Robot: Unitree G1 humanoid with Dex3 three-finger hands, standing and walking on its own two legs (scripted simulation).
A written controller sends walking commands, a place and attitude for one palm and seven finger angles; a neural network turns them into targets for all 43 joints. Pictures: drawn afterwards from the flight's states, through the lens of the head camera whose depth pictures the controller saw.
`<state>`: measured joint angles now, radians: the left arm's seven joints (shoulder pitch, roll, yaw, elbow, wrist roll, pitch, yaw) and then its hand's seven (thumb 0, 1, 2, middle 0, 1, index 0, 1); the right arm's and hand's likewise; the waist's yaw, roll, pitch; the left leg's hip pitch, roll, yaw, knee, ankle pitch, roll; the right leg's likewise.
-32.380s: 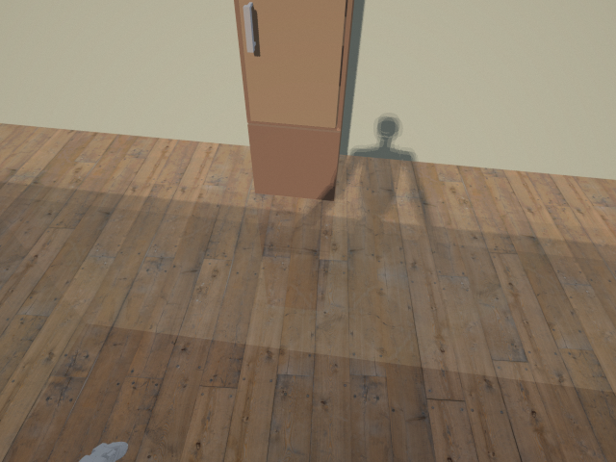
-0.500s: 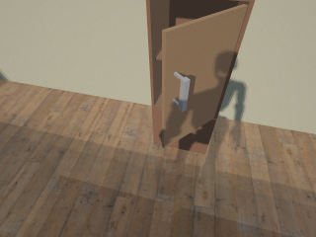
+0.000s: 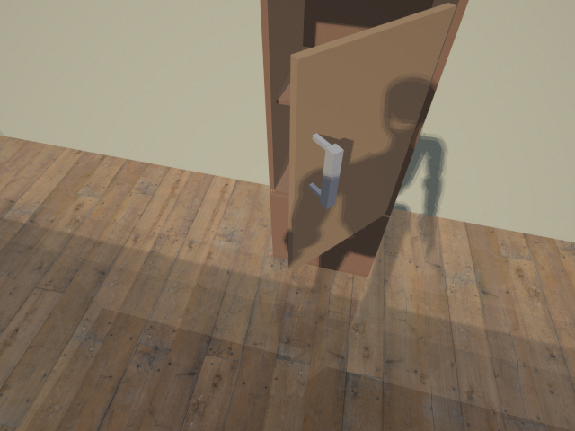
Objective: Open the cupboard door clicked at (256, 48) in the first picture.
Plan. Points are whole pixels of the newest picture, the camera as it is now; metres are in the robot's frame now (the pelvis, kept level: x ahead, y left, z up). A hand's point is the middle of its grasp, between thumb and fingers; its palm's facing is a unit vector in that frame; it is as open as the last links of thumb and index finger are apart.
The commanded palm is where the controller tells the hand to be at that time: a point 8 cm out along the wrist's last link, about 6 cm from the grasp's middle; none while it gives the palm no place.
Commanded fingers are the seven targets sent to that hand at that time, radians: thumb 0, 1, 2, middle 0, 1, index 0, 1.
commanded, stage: look to check the result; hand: left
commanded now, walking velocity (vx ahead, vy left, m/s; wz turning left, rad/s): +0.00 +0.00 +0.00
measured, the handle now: (323, 172) +0.56 -0.03 +0.02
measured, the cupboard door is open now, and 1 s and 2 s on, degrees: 50 50 50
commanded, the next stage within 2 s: walk to a spot facing it in 0.34 s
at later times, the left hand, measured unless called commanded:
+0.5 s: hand out of the picture +0.08 +0.22 -0.17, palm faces +0.00 -0.96 -0.28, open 7.4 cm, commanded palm none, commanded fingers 0.00 0.90 0.90 -0.20 -0.30 -0.20 -0.30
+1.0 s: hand out of the picture +0.09 +0.16 -0.18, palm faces -0.15 -0.95 -0.29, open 7.4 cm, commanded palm none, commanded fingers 0.00 0.90 0.90 -0.20 -0.30 -0.20 -0.30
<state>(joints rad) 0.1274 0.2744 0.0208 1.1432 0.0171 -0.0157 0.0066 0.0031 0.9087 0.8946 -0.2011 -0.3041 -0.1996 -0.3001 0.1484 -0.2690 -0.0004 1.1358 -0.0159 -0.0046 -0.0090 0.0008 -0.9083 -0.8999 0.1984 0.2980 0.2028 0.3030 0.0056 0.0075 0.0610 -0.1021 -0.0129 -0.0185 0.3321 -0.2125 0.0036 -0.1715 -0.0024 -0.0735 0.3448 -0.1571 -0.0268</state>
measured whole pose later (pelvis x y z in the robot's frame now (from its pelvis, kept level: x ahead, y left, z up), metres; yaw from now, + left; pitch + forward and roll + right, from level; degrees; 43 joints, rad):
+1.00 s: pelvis +0.00 -0.04 -0.02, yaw -13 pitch -1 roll +2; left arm 0.20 0.20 0.08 0.97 0.02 0.03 0.00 0.00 0.91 0.89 -0.20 -0.30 -0.20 -0.30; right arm 0.19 -0.22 -0.06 1.02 -0.01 0.06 -0.03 0.00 -0.91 -0.90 0.20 0.30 0.20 0.30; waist 0.02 0.03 0.13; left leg -0.36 0.05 0.05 1.02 -0.52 -0.03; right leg -0.30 0.03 -0.01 0.64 -0.33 -0.07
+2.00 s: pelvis +0.03 -0.02 -0.02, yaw -50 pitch +0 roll +1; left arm 0.13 0.22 0.06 0.89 0.02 0.02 0.00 0.00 0.91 0.89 -0.20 -0.30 -0.20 -0.30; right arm 0.24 -0.25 -0.06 0.97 -0.01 0.06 -0.02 0.01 -0.91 -0.90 0.20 0.30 0.20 0.30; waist -0.02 0.02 0.12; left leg -0.44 0.09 0.05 1.11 -0.48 -0.06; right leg -0.30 0.02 -0.01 0.58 -0.29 -0.04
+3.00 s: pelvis +0.09 -0.15 -0.01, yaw -84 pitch +1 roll +0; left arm 0.33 0.19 0.06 1.01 0.03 -0.04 -0.02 0.00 0.91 0.89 -0.20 -0.30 -0.20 -0.30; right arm 0.15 -0.21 -0.06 0.91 -0.02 -0.01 0.03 0.01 -0.91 -0.90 0.20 0.30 0.20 0.30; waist 0.02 -0.02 0.07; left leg -0.56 0.09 0.05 0.80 -0.25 -0.07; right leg -0.05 0.02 0.05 0.37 -0.34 -0.02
